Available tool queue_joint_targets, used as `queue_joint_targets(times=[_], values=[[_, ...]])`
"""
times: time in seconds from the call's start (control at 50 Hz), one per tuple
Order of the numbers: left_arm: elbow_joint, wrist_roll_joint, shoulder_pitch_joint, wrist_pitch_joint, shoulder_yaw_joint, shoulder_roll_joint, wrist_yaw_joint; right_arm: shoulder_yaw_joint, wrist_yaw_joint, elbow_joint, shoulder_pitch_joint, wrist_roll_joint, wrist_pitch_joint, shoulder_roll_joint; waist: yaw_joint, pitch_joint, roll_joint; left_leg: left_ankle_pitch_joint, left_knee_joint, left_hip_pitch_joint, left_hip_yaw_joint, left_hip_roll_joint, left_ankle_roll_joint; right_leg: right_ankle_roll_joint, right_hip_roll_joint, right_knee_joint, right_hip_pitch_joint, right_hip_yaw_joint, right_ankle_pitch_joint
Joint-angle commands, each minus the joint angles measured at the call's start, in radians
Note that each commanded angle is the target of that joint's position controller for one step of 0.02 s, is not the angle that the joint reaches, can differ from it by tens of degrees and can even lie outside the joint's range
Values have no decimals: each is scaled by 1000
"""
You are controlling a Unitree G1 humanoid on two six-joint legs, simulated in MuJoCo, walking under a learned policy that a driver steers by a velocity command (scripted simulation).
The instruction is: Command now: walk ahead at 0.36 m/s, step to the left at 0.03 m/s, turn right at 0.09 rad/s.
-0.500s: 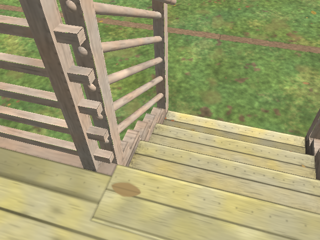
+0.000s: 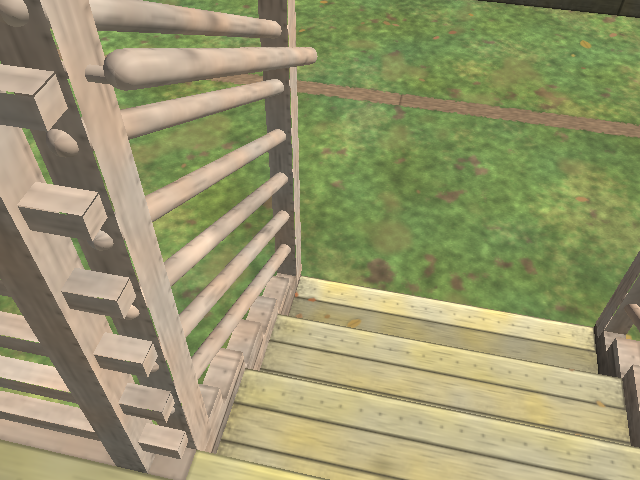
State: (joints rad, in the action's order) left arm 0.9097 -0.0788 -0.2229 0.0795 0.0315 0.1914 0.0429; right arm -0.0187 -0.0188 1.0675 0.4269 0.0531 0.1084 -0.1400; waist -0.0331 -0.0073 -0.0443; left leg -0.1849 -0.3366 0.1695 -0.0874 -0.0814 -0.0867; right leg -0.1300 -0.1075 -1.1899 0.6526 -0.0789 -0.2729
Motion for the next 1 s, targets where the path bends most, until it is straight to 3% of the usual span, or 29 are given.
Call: queue_joint_targets(times=[0.02,0.08,0.12,0.14,0.22,0.26,0.32,0.34,0.36,0.38,0.4,0.44,0.46,0.5,0.58,0.62,0.64,0.66,0.7,0.72,0.76,0.8,0.88,0.9,0.92,0.94,0.96,0.98,1.0], values=[[-18,28,-81,11,-4,-7,15,9,-4,-114,-127,20,42,-28,103,32,70,498,183,246,59,197,-165,33,-23,202,-122,82,229],[-37,23,22,-8,4,8,33,8,-17,-35,73,2,51,-93,74,18,117,703,156,86,37,250,-153,99,8,387,-123,91,352],[-84,15,94,-10,24,51,42,8,-14,-2,114,24,35,-105,49,29,113,294,147,-7,27,271,-145,70,0,437,-95,52,318],[-69,28,117,-11,21,40,25,-1,-17,19,135,40,27,-123,29,108,91,604,137,-118,89,352,-177,70,3,505,69,29,361],[-81,35,200,-22,35,53,15,-35,23,13,149,1,7,-151,11,42,64,822,40,-437,24,389,-108,73,29,622,140,38,204],[-71,32,193,-30,30,16,17,-15,21,22,155,38,0,-85,18,-1,152,667,50,-333,-54,372,-79,35,67,519,-56,77,157],[4,70,-49,22,93,174,7,-26,-1,-1,136,54,7,-146,111,-38,25,630,-315,85,-164,227,13,-108,178,512,-623,64,391],[70,86,-341,41,91,226,-14,2,-43,-62,204,63,23,-101,170,-274,-172,239,-656,432,-94,117,94,-283,-2,599,-1049,-304,305],[139,43,-567,37,81,203,-19,12,-82,-113,-8,50,18,-83,270,-333,-150,-417,-1046,583,21,-14,108,-334,-128,790,-1145,-606,257],[151,18,-524,58,93,202,-25,12,-80,-170,-143,25,25,-61,276,-175,-64,-369,-1124,771,187,37,54,-236,-120,813,-1089,-566,52],[123,42,-367,65,88,182,-25,-5,-52,-191,-227,9,32,-125,234,-23,-29,-297,-1150,786,215,101,45,-203,-101,821,-848,-523,-19],[94,33,-170,46,30,44,-11,14,3,-201,-151,46,16,-74,74,4,80,-155,-990,549,223,175,26,-206,-81,881,-461,-439,28],[59,37,-88,45,2,-4,-7,22,14,-212,-171,51,7,-36,36,36,34,-161,-934,464,219,202,24,-198,-62,931,-324,-415,-8],[39,42,-75,59,5,28,-4,24,35,-244,-155,32,-9,-54,17,21,24,-213,-837,407,172,197,62,-209,-37,960,-210,-354,57],[40,-17,-127,55,11,102,-8,47,6,-275,-140,43,-31,-43,12,18,37,209,-729,198,90,168,93,-138,102,807,12,-203,142],[-22,9,-65,59,-7,94,-22,34,-31,-315,-154,63,-35,-87,-13,-11,24,234,-790,153,42,150,85,-137,113,690,111,-232,120],[-28,23,-107,61,-9,99,-35,27,-25,-336,-169,63,-32,-103,-3,-6,19,132,-796,181,34,132,84,-144,100,640,67,-270,175],[38,18,-317,74,-20,44,-76,35,-21,-372,-328,73,-28,-100,138,-3,9,274,-689,648,248,190,88,-150,40,489,-395,-414,78],[173,29,-719,72,-18,-10,-132,40,-22,-409,-549,77,-16,-79,347,39,-30,228,-511,1325,278,201,96,-148,-3,246,-1048,-572,96],[195,49,-771,62,-13,-2,-127,45,-30,-381,-550,68,-10,-50,355,24,-33,227,-447,1336,259,192,102,-138,10,203,-1054,-589,90],[117,46,-612,40,-46,-70,-95,67,-51,-383,-575,69,-10,-8,314,49,37,649,-153,831,160,193,60,-125,138,279,-474,-448,-127],[28,-34,-291,17,-28,116,-15,67,-52,-447,-483,34,-48,-13,123,90,-71,693,-391,-6,30,144,92,-129,200,439,447,-373,-454],[5,27,-277,19,-27,199,-12,24,-44,-347,-92,-13,-26,-161,-59,119,67,572,24,-357,43,148,80,-26,239,40,247,-435,-489],[-8,25,-285,26,-36,164,19,-26,-33,-275,130,0,-19,-265,-140,-12,85,528,-70,-515,21,223,-12,56,267,-238,179,-311,-164],[26,49,-523,35,-58,-18,46,-33,-63,-231,305,40,-12,-271,-4,-422,284,1210,-509,-875,179,446,-260,102,325,-865,296,-159,-610],[-2,85,-565,21,-52,7,64,-30,-98,-233,266,70,-26,-307,4,-388,280,1129,-415,-806,391,582,-294,84,291,-1153,527,-87,-532],[-66,58,-428,7,-43,51,59,-34,-96,-272,137,51,-41,-296,-14,-274,207,638,-249,-617,514,597,-277,111,209,-1117,644,-43,-398],[-136,30,-308,-12,-68,26,38,-25,-68,-272,47,26,-37,-239,-1,-143,98,154,-136,-426,482,540,-205,118,134,-978,710,-36,-261],[-121,39,-291,-22,-76,14,26,-1,-55,-266,0,35,-30,-150,38,-5,23,123,-79,-160,356,492,-126,119,51,-822,631,-74,-41]])
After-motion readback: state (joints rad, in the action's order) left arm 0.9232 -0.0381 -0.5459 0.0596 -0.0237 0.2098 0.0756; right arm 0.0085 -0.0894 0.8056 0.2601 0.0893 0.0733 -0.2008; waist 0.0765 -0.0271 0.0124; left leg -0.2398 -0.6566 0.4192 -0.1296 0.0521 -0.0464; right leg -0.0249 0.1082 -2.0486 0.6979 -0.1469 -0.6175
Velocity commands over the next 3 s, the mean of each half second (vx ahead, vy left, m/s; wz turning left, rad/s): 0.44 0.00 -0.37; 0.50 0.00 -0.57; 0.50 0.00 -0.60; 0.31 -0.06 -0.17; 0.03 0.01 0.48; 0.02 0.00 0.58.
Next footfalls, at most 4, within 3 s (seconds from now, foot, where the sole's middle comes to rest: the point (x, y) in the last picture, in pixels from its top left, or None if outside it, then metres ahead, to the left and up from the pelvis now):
0.30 right None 0.35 -0.17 -0.78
0.90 left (332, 432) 0.70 -0.03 -0.95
1.60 right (470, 421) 0.72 -0.38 -0.95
1.88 left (451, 363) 0.99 -0.40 -1.12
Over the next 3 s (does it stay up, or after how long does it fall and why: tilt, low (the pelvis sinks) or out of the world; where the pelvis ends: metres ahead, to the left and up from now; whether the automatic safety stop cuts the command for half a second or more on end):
stays up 0.90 -0.42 -0.36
